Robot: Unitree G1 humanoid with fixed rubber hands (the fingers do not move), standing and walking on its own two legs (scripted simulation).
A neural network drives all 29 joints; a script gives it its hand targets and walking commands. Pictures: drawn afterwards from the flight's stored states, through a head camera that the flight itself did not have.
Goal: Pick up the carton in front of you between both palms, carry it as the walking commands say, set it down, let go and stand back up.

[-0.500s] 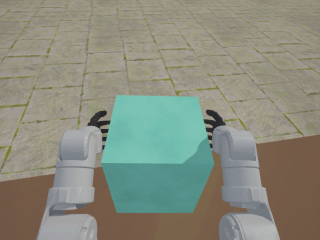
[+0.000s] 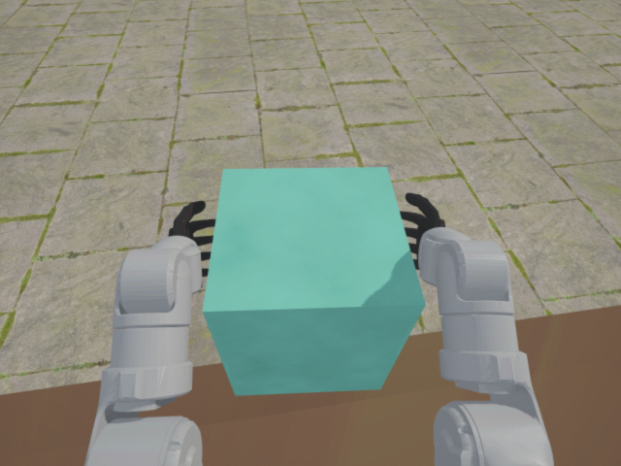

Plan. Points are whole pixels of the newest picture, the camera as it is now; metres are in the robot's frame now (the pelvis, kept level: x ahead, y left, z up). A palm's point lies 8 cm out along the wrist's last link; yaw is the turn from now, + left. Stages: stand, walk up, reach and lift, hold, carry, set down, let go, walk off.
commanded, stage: carry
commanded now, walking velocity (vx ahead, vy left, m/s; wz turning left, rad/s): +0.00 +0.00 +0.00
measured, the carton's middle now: (307, 287) +0.36 +0.00 +0.03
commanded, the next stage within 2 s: none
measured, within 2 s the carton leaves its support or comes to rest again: neither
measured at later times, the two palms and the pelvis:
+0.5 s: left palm (162, 213) +0.41 +0.18 +0.13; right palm (403, 209) +0.41 -0.12 +0.13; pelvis +0.06 +0.03 +0.00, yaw -1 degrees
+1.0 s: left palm (143, 218) +0.39 +0.19 +0.13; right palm (392, 212) +0.39 -0.11 +0.14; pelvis +0.05 +0.05 +0.01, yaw -1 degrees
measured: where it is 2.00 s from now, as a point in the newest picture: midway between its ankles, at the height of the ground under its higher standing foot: outside the picture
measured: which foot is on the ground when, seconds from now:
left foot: up 0.00-0.18, down 0.20-1.00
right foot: down 0.00-1.00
